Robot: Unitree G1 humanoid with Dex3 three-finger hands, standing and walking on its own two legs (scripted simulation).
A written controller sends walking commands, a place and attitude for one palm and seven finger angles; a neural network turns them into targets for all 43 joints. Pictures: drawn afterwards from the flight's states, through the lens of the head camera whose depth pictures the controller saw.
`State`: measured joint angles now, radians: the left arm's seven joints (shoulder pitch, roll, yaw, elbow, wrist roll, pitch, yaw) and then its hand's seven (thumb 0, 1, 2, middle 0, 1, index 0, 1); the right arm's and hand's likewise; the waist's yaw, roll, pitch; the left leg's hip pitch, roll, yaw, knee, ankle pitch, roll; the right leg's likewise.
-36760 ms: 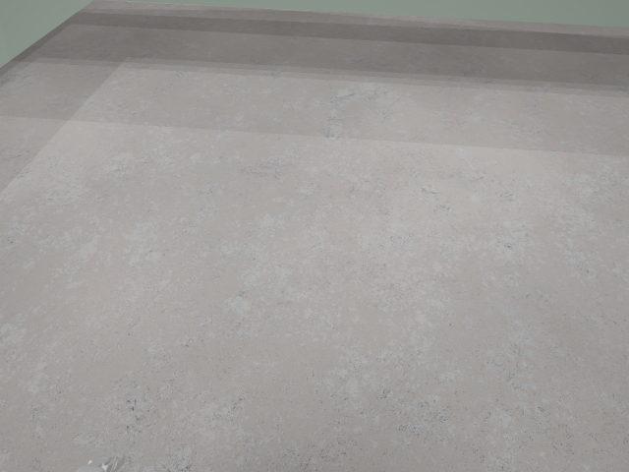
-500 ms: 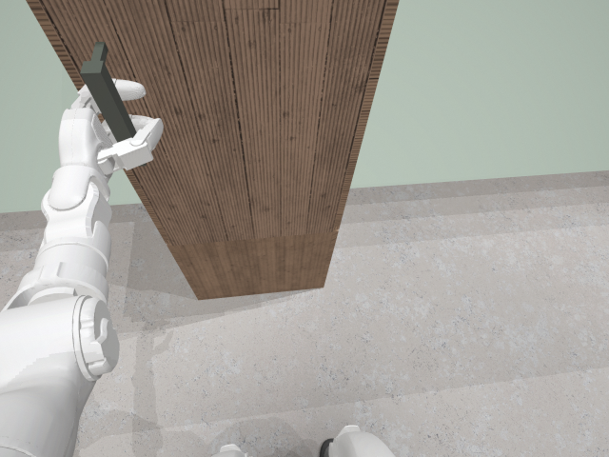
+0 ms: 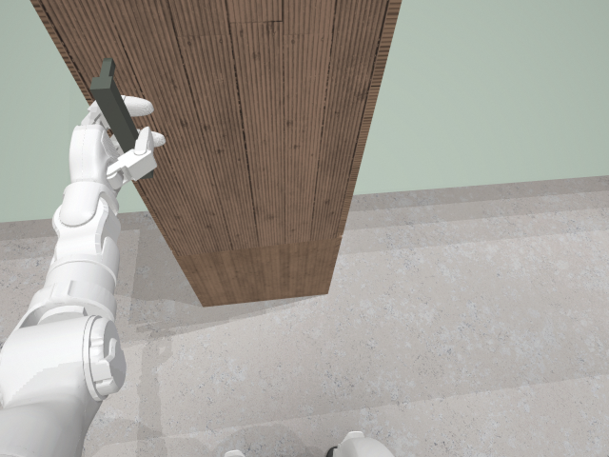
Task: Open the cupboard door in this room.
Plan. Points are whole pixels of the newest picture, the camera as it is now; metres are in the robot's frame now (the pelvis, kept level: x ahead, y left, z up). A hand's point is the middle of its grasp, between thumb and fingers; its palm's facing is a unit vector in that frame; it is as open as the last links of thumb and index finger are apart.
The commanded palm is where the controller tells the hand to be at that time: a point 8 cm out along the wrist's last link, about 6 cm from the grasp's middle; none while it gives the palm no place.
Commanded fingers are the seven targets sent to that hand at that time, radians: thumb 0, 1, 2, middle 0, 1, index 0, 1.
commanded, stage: pull the door open along its arc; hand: left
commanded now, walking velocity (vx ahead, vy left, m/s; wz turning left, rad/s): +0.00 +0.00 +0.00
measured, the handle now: (128, 123) +0.53 +0.20 +0.11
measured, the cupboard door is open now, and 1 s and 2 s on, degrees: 2 43 46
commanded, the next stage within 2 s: open thumb and fingers to let go in 0.78 s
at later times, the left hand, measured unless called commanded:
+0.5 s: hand (205, 245) +0.34 +0.09 +0.11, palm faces +0.44 -0.90 +0.04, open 5.7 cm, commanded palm +0.29 +0.12 +0.11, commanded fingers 0.00 0.90 0.90 -0.40 -1.35 -0.40 -1.35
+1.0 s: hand (257, 287) +0.29 +0.04 +0.11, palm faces +0.41 -0.91 -0.03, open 6.1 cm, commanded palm +0.24 +0.07 +0.11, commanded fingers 0.00 0.41 0.69 -0.37 -1.30 -0.37 -1.30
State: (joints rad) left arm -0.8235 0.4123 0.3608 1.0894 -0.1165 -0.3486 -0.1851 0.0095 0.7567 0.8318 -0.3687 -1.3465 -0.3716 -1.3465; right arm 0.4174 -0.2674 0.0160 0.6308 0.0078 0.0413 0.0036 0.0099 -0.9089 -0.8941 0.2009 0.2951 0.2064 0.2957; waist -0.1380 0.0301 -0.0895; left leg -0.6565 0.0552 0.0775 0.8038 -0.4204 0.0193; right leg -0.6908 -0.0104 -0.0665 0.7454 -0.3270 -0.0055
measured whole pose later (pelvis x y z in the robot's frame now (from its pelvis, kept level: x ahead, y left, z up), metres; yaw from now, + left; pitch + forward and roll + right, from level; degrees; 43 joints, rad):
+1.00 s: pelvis +0.00 -0.05 +0.02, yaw +5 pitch +1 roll +0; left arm 0.04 -0.09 -0.26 0.01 0.04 0.03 0.59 0.03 0.66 0.78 -0.38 -1.33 -0.38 -1.34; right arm 0.14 -0.19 0.01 0.63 -0.05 0.06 0.01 0.02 -0.91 -0.89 0.20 0.29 0.20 0.30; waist 0.00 0.06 -0.03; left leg -0.31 0.05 0.00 0.65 -0.36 -0.03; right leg -0.34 -0.01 -0.14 0.66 -0.34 -0.06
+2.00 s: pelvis -0.02 -0.02 +0.01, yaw +4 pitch +1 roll +0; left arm 0.04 0.03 -0.30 0.00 -0.03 -0.08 0.12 -0.01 -0.50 0.31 -0.24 -0.40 -0.18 -0.42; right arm 0.20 -0.20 0.03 0.54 0.01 0.03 0.00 0.02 -0.91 -0.89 0.20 0.29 0.20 0.30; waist 0.02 0.05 -0.02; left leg -0.36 0.01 0.02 0.72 -0.38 0.00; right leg -0.39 -0.05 -0.12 0.72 -0.34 -0.02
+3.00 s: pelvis +0.00 -0.02 +0.00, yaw +4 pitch +4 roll +0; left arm 0.59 0.14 -0.05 -0.38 -0.15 -0.19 -0.10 -0.01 -0.50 0.30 -0.16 -0.30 -0.16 -0.30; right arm 0.27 -0.23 0.03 0.47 0.02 -0.15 -0.03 0.02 -0.91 -0.89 0.20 0.30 0.20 0.30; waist 0.03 0.05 -0.06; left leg -0.42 0.03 0.01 0.79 -0.44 -0.01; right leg -0.45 -0.03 -0.12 0.78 -0.40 -0.03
